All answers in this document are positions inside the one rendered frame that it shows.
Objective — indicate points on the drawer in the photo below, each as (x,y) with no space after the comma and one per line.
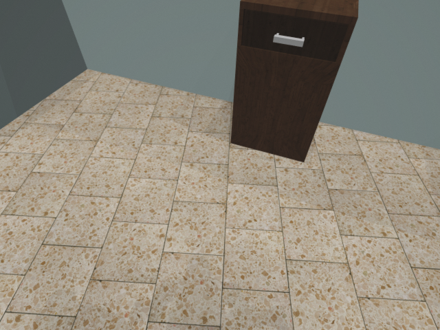
(323,39)

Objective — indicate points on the handle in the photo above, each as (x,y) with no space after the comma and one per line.
(289,40)

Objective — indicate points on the cabinet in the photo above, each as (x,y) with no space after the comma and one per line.
(278,97)

